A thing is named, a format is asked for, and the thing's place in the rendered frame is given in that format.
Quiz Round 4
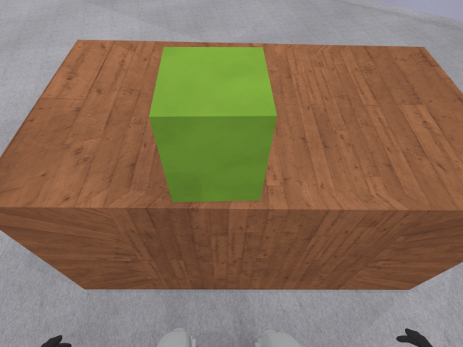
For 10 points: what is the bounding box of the right robot thigh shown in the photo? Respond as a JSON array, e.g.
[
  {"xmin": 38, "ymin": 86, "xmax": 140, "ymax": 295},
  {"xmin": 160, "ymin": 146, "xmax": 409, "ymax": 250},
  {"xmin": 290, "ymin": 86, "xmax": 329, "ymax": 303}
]
[{"xmin": 255, "ymin": 333, "xmax": 301, "ymax": 347}]

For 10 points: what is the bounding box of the robot right hand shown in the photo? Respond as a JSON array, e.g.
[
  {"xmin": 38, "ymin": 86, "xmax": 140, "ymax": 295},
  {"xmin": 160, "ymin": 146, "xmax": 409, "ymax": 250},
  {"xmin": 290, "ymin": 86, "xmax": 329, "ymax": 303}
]
[{"xmin": 396, "ymin": 328, "xmax": 432, "ymax": 347}]

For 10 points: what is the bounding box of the carton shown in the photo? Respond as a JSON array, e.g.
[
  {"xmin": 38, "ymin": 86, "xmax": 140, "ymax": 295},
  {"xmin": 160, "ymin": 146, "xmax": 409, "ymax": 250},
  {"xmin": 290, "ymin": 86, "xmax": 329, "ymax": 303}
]
[{"xmin": 149, "ymin": 47, "xmax": 277, "ymax": 202}]

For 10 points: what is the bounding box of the pedestal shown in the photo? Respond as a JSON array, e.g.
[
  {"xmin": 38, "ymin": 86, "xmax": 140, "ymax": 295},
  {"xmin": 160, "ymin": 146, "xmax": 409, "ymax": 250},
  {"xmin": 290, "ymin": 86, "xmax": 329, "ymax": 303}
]
[{"xmin": 0, "ymin": 40, "xmax": 463, "ymax": 290}]

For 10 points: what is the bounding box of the robot thigh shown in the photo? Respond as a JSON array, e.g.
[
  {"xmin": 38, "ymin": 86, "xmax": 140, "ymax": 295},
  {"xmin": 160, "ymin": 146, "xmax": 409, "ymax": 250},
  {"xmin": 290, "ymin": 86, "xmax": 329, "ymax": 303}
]
[
  {"xmin": 255, "ymin": 333, "xmax": 301, "ymax": 347},
  {"xmin": 156, "ymin": 331, "xmax": 196, "ymax": 347}
]

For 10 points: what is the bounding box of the left robot thigh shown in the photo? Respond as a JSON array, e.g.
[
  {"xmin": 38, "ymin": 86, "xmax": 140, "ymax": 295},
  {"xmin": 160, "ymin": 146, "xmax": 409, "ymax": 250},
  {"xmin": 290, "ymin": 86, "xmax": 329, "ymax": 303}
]
[{"xmin": 156, "ymin": 331, "xmax": 196, "ymax": 347}]

